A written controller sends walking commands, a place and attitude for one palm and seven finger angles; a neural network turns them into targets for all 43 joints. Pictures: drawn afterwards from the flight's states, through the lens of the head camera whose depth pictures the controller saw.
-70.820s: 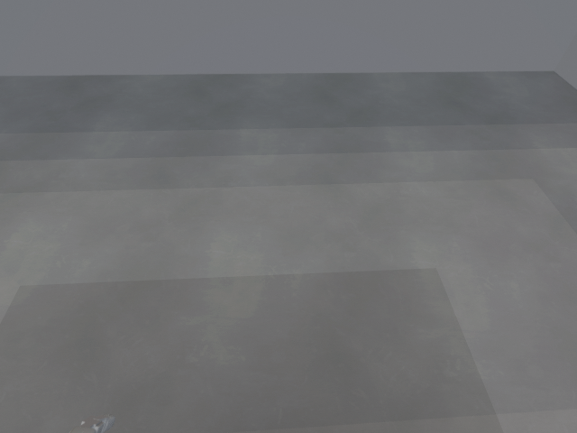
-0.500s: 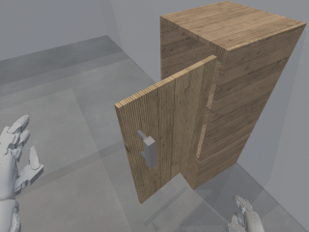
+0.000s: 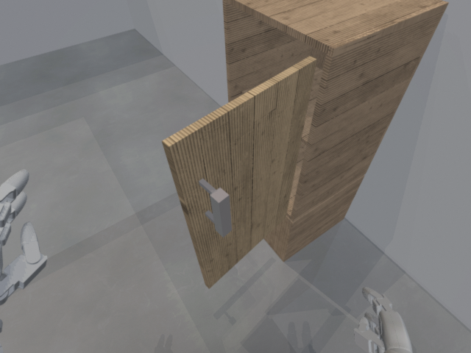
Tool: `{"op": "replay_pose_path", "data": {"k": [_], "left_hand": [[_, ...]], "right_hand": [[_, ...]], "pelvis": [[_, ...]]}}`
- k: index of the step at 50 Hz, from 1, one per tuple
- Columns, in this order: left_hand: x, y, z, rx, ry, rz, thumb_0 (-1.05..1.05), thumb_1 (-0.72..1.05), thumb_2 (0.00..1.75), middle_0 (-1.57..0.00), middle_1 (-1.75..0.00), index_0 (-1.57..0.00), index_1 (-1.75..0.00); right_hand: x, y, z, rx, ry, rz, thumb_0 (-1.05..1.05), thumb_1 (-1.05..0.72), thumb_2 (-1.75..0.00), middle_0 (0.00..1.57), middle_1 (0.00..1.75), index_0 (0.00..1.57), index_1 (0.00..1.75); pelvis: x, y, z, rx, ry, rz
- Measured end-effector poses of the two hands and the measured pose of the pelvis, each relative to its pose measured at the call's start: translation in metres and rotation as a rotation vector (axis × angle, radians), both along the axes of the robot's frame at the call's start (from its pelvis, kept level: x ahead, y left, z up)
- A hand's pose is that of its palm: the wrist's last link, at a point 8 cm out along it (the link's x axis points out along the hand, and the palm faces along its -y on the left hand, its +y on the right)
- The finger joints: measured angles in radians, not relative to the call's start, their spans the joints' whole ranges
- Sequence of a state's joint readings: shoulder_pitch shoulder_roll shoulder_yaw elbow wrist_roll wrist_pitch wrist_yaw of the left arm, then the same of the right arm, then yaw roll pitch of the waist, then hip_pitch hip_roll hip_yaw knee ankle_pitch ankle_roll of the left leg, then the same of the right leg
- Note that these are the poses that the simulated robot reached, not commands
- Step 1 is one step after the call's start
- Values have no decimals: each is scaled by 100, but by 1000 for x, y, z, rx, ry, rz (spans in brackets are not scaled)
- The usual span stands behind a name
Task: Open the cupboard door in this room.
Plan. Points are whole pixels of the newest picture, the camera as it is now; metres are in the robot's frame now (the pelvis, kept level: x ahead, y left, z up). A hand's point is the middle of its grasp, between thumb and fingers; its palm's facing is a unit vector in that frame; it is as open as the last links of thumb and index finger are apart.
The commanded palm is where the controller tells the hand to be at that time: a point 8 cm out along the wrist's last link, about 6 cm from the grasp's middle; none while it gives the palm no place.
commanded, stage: step back with the hand held close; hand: left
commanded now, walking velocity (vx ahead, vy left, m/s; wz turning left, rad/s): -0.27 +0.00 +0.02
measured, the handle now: (214, 207) +0.37 +0.07 +0.02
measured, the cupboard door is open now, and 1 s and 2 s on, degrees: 99 99 99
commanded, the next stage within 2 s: stop stepping back and stand still in 0.86 s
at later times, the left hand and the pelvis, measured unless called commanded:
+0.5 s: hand out of the picture +0.10 +0.28 +0.15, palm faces +0.49 -0.75 -0.46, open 7.4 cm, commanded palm +0.04 +0.32 +0.17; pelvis -0.09 +0.01 -0.02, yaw +2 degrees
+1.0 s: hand out of the picture +0.05 +0.26 +0.16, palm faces +0.34 -0.82 -0.46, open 7.4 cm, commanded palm -0.02 +0.31 +0.17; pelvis -0.17 +0.02 -0.02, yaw -2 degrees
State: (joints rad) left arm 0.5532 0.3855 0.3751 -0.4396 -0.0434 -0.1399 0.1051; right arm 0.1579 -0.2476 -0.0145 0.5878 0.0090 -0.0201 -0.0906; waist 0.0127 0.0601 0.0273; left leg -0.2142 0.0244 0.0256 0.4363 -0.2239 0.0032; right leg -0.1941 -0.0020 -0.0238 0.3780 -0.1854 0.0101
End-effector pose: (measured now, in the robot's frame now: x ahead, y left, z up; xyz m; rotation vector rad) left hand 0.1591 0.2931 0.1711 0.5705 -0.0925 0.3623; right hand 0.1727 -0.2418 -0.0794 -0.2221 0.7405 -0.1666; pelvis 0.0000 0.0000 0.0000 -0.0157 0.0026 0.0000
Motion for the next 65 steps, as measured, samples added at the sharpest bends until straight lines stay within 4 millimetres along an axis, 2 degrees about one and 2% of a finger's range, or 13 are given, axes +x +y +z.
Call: {"op": "replay_pose_path", "data": {"k": [7, 14, 23, 30, 36, 41, 44, 47, 50, 53, 59, 65], "left_hand": [[-19, 11, -2, 9, -26, -18, 2, 89, 90, -21, -31, -22, -31], [-50, 21, 0, 34, -98, -23, 2, 89, 90, -21, -31, -22, -31], [-95, 24, 1, 66, -185, 33, 2, 89, 90, -21, -31, -22, -31], [-109, 29, -6, 2, -232, 2, 2, 89, 90, -21, -31, -22, -31], [-125, 40, 13, 70, -247, -8, 2, 89, 90, -21, -31, -22, -31], [-145, 32, 17, 32, -236, 0, 2, 89, 90, -21, -31, -21, -31], [-152, 18, 8, 35, -221, -43, 2, 90, 90, -20, -31, -21, -31], [-152, 8, 4, 9, -199, -96, 2, 89, 90, -21, -31, -21, -31], [-151, 9, 4, 14, -190, -140, 2, 89, 90, -21, -31, -22, -31], [-155, 14, 3, 18, -167, -157, 2, 89, 90, -21, -31, -22, -31], [-196, 10, 11, 37, -113, -135, 2, 89, 90, -21, -31, -22, -31], [-243, 12, 9, 43, -112, -54, 2, 89, 90, -21, -31, -22, -31]], "right_hand": [[-28, 6, 5, -24, 9, -23, 2, -90, -90, 20, 30, 20, 30], [-56, 19, 7, -36, -13, 3, 2, -90, -90, 20, 30, 20, 30], [-84, 28, -8, -25, -21, 66, 2, -90, -90, 20, 30, 20, 30], [-112, 29, -12, -64, 13, 46, 2, -90, -90, 20, 30, 20, 30], [-138, 40, -3, -37, 3, 35, 2, -90, -90, 20, 30, 20, 30], [-150, 46, 1, -1, -8, 73, 2, -90, -90, 20, 30, 20, 30], [-154, 41, -6, 9, -26, 90, 2, -90, -90, 20, 30, 20, 30], [-167, 35, -9, -7, -1, 61, 2, -90, -90, 20, 30, 20, 30], [-181, 28, -4, -38, 5, 12, 2, -90, -90, 20, 30, 20, 30], [-198, 23, 6, -48, -19, -18, 2, -90, -90, 20, 30, 20, 30], [-239, 15, 22, -49, -72, -26, 2, -90, -90, 20, 30, 20, 30], [-276, 3, 5, -59, 14, -18, 1, -90, -90, 20, 30, 20, 30]], "pelvis": [[-24, 9, -3, -1, -1, -4], [-51, 15, -9, -4, -7, 5], [-80, 12, -21, -15, -26, 36], [-103, 23, -24, -24, -29, 35], [-122, 23, -15, -69, -15, 47], [-137, 16, -8, -64, 35, 18], [-154, 10, -18, -17, 58, -31], [-164, 13, -15, -32, 38, -41], [-168, 16, -15, -32, 31, -39], [-185, 16, -12, -9, 15, -42], [-212, 11, -3, -22, -4, -36], [-238, 9, -4, 8, -7, -39]]}}
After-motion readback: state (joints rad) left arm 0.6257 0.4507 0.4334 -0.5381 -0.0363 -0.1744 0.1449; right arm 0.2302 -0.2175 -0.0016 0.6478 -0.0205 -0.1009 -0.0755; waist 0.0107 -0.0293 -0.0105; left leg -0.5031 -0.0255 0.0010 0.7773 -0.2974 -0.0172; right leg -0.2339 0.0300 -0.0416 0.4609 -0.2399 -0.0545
